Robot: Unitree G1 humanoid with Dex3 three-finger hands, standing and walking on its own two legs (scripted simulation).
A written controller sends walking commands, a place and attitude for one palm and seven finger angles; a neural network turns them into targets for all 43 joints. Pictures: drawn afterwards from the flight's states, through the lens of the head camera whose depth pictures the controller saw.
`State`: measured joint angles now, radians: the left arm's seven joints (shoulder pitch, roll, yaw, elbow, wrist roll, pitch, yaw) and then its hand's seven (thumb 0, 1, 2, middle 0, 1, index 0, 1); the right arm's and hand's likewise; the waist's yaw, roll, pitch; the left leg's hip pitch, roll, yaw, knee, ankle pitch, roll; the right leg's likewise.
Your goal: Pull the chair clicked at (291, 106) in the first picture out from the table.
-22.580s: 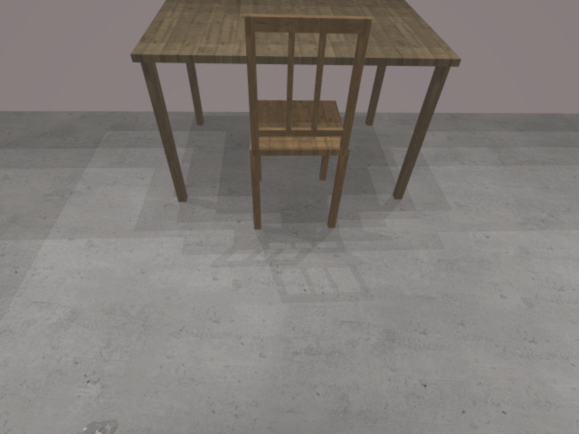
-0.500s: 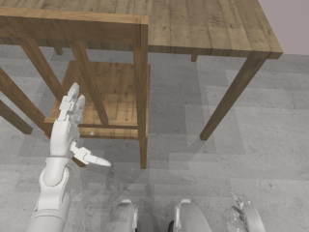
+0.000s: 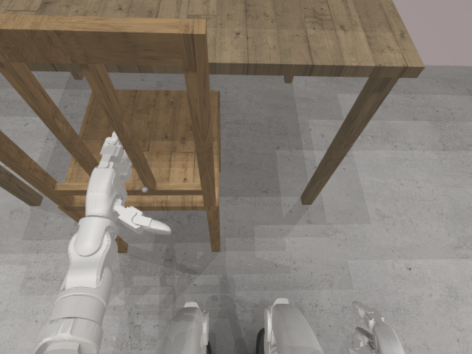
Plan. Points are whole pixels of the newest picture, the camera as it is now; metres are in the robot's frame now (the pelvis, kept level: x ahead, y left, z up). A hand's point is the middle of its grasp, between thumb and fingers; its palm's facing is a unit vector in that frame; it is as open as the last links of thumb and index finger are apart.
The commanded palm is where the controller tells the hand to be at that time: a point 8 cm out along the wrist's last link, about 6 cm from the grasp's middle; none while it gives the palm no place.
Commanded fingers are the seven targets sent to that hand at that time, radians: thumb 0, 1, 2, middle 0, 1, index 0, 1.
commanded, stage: push the fingers through the gap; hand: left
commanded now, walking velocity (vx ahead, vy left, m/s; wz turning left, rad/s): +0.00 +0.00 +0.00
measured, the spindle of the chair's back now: (71, 141) +0.45 +0.28 +0.05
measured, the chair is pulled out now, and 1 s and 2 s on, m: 0.00 0.00 0.00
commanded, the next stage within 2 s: hook a spindle and tug to test in 0.80 s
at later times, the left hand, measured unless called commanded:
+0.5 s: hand (143, 161) +0.42 +0.16 +0.03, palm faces +0.04 -1.00 -0.05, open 16.9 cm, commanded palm +0.39 +0.22 +0.02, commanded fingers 0.00 -0.50 0.30 -0.06 -0.08 -0.06 -0.08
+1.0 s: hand (144, 164) +0.42 +0.16 +0.02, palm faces +0.02 -1.00 -0.04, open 16.9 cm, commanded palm +0.39 +0.21 +0.02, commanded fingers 0.00 -0.50 0.30 -0.17 -0.41 -0.17 -0.41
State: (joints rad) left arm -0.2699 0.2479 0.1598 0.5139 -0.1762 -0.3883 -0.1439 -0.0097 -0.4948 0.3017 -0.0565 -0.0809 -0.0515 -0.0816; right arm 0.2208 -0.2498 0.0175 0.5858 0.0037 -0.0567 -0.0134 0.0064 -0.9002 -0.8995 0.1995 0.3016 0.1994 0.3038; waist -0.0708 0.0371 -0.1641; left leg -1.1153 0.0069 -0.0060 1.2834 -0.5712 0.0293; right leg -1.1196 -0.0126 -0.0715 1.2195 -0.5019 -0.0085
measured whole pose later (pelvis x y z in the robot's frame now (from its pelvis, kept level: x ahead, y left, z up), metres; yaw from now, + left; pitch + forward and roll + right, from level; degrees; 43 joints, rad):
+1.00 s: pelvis -0.01 +0.00 +0.00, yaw -1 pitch +24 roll -3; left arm -0.50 0.28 0.25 0.78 -0.13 -0.49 -0.12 -0.01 -0.50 0.30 -0.07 -0.11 -0.07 -0.11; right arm 0.24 -0.25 0.02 0.61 -0.01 -0.02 0.00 0.00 -0.90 -0.90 0.20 0.30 0.20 0.30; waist -0.10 0.03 -0.16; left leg -1.15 0.01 0.00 1.29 -0.56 0.03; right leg -1.16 -0.01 -0.06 1.22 -0.48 0.00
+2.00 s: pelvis +0.01 +0.00 +0.00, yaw -1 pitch +24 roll -3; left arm -0.39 0.26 0.22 0.66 -0.16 -0.46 -0.09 0.01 0.78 0.81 -0.43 -1.44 -0.43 -1.45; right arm 0.25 -0.24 0.01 0.60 -0.01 -0.01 0.02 0.00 -0.90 -0.90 0.20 0.30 0.20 0.30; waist -0.10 0.03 -0.17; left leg -1.11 0.02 0.01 1.26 -0.57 0.04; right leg -1.12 0.00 -0.05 1.19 -0.49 0.00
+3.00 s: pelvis +0.02 +0.01 +0.10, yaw -3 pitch +8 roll -1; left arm -0.35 0.23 0.10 0.84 -0.08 -0.22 0.08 0.04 0.76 0.80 -0.35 -1.14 -0.49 -1.45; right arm 0.26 -0.23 0.01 0.63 0.02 0.12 -0.10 0.00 -0.90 -0.90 0.20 0.30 0.20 0.30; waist -0.09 -0.01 0.04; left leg -0.45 0.00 0.08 0.66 -0.35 0.05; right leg -0.49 0.00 0.00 0.61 -0.26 0.02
